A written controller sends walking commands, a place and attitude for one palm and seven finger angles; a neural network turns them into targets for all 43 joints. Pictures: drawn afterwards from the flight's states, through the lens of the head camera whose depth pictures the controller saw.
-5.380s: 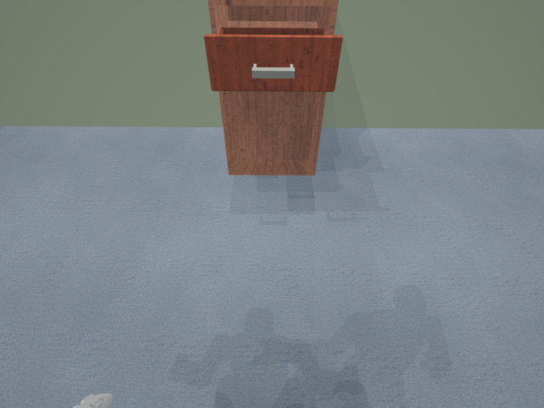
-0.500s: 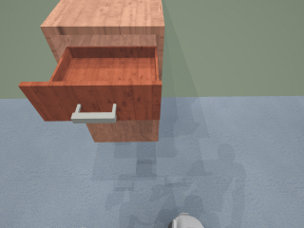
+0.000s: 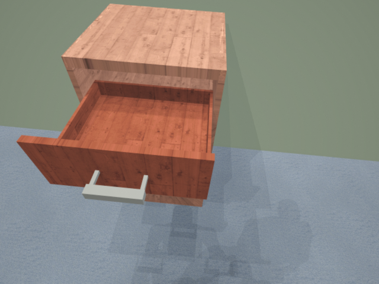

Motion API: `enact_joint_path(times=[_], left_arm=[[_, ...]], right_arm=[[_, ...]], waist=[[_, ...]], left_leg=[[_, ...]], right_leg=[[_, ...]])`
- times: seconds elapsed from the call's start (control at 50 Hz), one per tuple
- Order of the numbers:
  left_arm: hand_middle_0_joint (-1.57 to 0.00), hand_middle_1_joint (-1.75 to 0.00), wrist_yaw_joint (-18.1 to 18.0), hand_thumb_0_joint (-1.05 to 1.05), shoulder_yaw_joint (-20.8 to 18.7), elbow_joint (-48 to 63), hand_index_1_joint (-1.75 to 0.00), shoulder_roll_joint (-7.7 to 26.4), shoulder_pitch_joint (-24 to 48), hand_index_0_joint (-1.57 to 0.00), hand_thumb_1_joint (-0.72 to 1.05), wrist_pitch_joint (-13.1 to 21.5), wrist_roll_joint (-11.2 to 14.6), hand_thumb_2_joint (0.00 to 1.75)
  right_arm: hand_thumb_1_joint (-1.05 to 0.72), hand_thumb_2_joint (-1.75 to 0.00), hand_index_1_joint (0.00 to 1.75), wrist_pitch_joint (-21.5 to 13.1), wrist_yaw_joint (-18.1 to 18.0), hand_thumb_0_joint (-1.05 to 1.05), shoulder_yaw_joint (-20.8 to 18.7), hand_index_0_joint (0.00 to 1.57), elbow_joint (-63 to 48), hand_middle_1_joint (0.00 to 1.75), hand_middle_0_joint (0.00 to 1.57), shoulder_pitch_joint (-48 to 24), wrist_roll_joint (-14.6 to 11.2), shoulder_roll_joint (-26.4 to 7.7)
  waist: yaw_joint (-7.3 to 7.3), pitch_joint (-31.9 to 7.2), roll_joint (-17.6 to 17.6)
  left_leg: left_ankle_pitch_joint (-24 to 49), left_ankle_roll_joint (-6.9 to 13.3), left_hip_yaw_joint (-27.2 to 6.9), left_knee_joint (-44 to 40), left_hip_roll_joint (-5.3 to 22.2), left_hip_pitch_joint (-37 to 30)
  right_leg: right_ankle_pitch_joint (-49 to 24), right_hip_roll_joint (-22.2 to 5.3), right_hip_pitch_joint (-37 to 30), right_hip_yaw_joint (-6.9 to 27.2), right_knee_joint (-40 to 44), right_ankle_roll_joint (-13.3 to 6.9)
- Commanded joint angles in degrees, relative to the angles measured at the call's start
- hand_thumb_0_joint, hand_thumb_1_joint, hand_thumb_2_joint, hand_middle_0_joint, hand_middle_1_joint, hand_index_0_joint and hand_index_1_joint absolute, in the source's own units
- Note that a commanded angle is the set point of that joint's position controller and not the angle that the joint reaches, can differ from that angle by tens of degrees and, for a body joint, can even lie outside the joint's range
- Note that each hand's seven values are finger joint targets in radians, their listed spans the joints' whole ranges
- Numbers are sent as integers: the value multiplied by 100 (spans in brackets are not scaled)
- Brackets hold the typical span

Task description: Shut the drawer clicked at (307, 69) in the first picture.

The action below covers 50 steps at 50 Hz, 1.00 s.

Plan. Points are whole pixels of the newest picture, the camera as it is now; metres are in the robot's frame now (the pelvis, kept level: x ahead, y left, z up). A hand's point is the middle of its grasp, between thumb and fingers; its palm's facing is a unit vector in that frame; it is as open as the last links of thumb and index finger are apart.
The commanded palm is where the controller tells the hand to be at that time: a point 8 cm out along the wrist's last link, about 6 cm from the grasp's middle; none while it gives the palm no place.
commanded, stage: come to a stop and stand still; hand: left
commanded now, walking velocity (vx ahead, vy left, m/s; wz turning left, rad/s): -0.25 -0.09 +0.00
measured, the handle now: (117, 185) +0.32 +0.21 -0.01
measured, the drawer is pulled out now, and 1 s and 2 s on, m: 0.30 0.30 0.30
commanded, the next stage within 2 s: look again from close up in 1.06 s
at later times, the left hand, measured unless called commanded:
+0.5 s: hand out of the picture +0.02 +0.16 -0.17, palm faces +0.01 -0.95 -0.30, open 7.4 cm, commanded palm none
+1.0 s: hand out of the picture -0.06 +0.09 -0.17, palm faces +0.04 -0.98 -0.19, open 7.3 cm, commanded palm none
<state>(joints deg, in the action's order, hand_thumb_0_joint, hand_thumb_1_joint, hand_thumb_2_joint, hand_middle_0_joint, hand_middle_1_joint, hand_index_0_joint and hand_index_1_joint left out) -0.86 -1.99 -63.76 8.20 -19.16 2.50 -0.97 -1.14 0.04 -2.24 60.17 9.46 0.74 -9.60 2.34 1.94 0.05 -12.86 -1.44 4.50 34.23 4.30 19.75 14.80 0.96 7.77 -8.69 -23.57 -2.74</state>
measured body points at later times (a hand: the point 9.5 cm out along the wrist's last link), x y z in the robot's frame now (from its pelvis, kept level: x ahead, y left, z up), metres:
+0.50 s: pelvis -0.02 -0.04 -0.01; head -0.01 -0.07 +0.44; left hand +0.02 +0.21 -0.15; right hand +0.02 -0.29 -0.18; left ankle +0.04 +0.11 -0.73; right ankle -0.04 -0.15 -0.74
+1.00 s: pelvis -0.06 -0.08 +0.00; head -0.05 -0.09 +0.45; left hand -0.06 +0.14 -0.16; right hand -0.08 -0.29 -0.16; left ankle -0.04 +0.07 -0.74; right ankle -0.04 -0.15 -0.74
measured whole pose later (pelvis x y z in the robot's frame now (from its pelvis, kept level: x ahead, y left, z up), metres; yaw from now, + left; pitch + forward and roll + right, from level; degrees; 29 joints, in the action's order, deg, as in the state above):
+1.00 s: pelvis -0.06 -0.08 +0.00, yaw -1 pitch -2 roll +0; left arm -1.7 -1.1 -64.9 7.9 -15.8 -0.8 -0.3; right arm 1.6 -1.5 -0.6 66.4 16.8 0.8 -7.3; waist 0.0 2.3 1.0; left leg -11.8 -2.6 1.1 23.5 3.8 9.4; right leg 11.6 2.4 9.3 -5.7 -22.8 -4.0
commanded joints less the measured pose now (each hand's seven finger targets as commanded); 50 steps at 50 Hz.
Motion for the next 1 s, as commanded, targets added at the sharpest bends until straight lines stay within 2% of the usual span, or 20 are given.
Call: enact_joint_path(times=[0.0,0.02,0.04,0.1,0.2,0.28,0.32,0.36,0.38,0.4,0.42,0.44,0.48,0.52,0.58,0.66,0.7,0.76,0.86,0.98], left_arm=[[-20,-30,-103,0,42,112,-30,266,-454,-20,90,-32,73,90],[-20,-30,-149,0,82,22,-30,193,-559,-20,90,-86,82,90],[-20,-30,-176,0,104,-37,-30,174,-592,-20,90,-139,54,90],[-20,-30,-154,0,40,-1,-30,453,-454,-20,90,-328,34,90],[-20,-30,-141,0,-123,277,-30,503,-328,-20,90,-505,-20,90],[-20,-30,-123,0,-168,496,-30,355,-236,-20,90,-523,-14,90],[-20,-30,-106,0,-139,545,-30,314,-216,-20,90,-482,-9,90],[-20,-30,-100,0,-133,475,-30,365,-401,-20,90,-426,-12,90],[-20,-30,-101,0,-137,415,-30,446,-515,-20,90,-393,-38,90],[-20,-30,-123,0,-150,446,-30,728,-430,-20,90,-345,-87,90],[-20,-30,-134,0,-173,517,-30,1113,-127,-20,90,-300,-110,90],[-20,-30,-124,0,-150,650,-30,1258,159,-20,90,-311,-73,90],[-20,-30,-131,0,-143,697,-30,1123,550,-20,90,-285,-86,90],[-20,-30,-130,0,-65,649,-30,927,692,-20,90,-248,-36,90],[-20,-30,-120,0,-46,521,-30,907,446,-20,90,-200,10,90],[-20,-30,-130,0,-4,346,-30,707,348,-20,90,-190,88,90],[-20,-30,-133,0,16,322,-30,624,344,-20,90,-220,67,90],[-20,-30,-123,0,-15,186,-30,764,392,-20,90,-219,97,90],[-20,-30,-110,0,-19,115,-30,727,339,-20,90,-254,61,90],[-20,-30,-116,0,-29,109,-30,626,175,-20,90,-233,51,90]], right_arm=[[-90,-90,30,-228,-162,0,8,20,75,30,20,906,5,-586],[-90,-90,30,-151,-210,0,11,20,92,30,20,750,-6,-722],[-90,-90,30,-76,-251,0,14,20,85,30,20,573,-7,-684],[-90,-90,30,4,-355,0,-12,20,93,30,20,483,-60,-685],[-90,-90,30,118,-431,0,-205,20,-80,30,20,313,2,-868],[-90,-90,30,171,-326,0,-280,20,-282,30,20,56,51,-912],[-90,-90,30,176,-268,0,-292,20,-312,30,20,-106,66,-910],[-90,-90,30,210,-222,0,-301,20,-296,30,20,-158,47,-900],[-90,-90,30,229,-196,0,-297,20,-280,30,20,-96,19,-832],[-90,-90,30,240,-168,0,-269,20,-261,30,20,57,-32,-579],[-90,-90,30,280,-129,0,-181,20,-363,30,20,50,-59,-223],[-90,-90,30,339,-93,0,-152,20,-450,30,20,-168,-32,-271],[-90,-90,30,376,-79,0,-154,20,-380,30,20,-204,19,-302],[-90,-90,30,323,-102,0,-106,20,-110,30,20,201,3,-300],[-90,-90,30,268,-134,0,-47,20,48,30,20,404,-25,-251],[-90,-90,30,132,-207,0,41,20,302,30,20,731,-4,-318],[-90,-90,30,137,-230,0,45,20,356,30,20,684,-4,-406],[-90,-90,30,132,-238,0,95,20,466,30,20,711,-3,-286],[-90,-90,30,213,-213,0,75,20,487,30,20,933,29,-227],[-90,-90,30,206,-204,0,75,20,510,30,20,1221,33,-167]], waist=[[-194,-634,759],[-124,-585,948],[-116,-291,656],[-186,26,1201],[-232,-336,521],[-201,-790,628],[-176,-729,1023],[-78,-698,977],[-26,-663,677],[-72,-455,-138],[-196,-72,-1403],[-111,133,-1452],[-190,456,-1448],[-336,370,-1140],[-256,97,-791],[-243,-85,-46],[-153,17,-106],[-153,-49,511],[-214,480,-103],[-269,495,-301]], left_leg=[[3886,390,-931,-998,1031,-1992],[4541,719,-1079,-1016,1449,-1859],[4211,823,-965,-1147,1443,-1559],[4749,928,-1088,-1490,1431,-1434],[4566,1382,-1076,-1326,1735,-1526],[3008,1218,-797,-1363,1446,-1359],[2164,1089,-751,-1457,1354,-1049],[1235,858,-685,-1255,1134,-724],[687,648,-554,-986,862,-476],[6,352,-356,-518,444,-114],[-994,25,51,-37,-63,297],[-1451,17,-124,481,-121,6],[-1290,102,-392,959,-57,44],[-855,84,-343,873,-81,-108],[-694,21,-285,252,-138,-306],[1174,121,-664,-1095,193,-1197],[854,159,-695,-1207,347,-1055],[728,97,-569,-1296,233,-950],[-164,83,-429,-1339,44,-839],[-164,117,-395,-1293,13,-897]], right_leg=[[-806,-659,647,529,-442,204],[277,-572,563,428,-394,341],[643,-546,469,463,-389,364],[944,-522,707,522,-1136,399],[1577,-454,1474,982,-3089,397],[1321,-386,1371,868,-2980,442],[1224,-426,1015,712,-2244,398],[533,-361,441,554,-1102,392],[-131,-328,80,496,-304,408],[-425,-681,-17,1025,400,314],[-415,-1646,430,2111,857,-40],[38,-2024,1251,2317,1203,-433],[109,-1706,1542,2101,1160,-549],[-994,-1404,1101,1557,767,-497],[-1869,-1302,476,1344,427,-453],[-1426,-911,499,1198,213,-27],[-841,-758,355,1186,501,144],[-927,-786,30,1144,510,144],[785,-793,602,1395,1158,140],[1115,-799,847,1430,1274,127]])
